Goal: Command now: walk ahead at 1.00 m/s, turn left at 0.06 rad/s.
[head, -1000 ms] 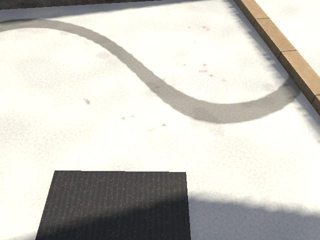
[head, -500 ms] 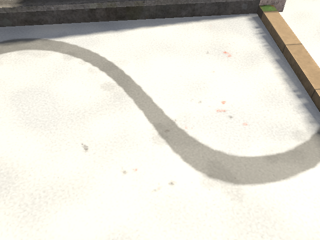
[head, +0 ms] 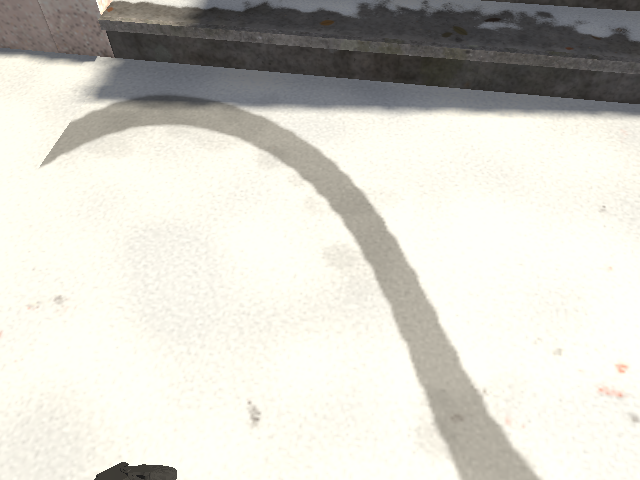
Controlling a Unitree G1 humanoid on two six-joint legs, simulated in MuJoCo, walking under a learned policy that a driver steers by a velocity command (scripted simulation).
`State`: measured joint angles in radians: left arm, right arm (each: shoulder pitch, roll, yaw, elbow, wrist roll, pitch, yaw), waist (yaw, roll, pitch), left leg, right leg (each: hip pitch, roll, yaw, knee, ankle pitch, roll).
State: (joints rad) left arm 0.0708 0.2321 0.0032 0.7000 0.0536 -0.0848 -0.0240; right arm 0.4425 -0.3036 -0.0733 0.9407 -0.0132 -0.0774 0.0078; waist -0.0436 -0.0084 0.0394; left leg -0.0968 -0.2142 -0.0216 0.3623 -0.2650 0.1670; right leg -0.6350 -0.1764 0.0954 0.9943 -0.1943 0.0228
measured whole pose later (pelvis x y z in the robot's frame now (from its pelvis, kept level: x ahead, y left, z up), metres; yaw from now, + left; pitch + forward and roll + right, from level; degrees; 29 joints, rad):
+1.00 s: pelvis +0.97 -0.34 -0.03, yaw -46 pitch +3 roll +2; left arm -0.08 0.32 0.02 0.58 0.04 -0.02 -0.09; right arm 0.53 -0.32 -0.05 0.92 -0.03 -0.12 0.01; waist -0.09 -0.02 0.02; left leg 0.23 0.02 0.26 0.15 -0.40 -0.06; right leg -0.76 -0.03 -0.08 0.77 -0.02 -0.14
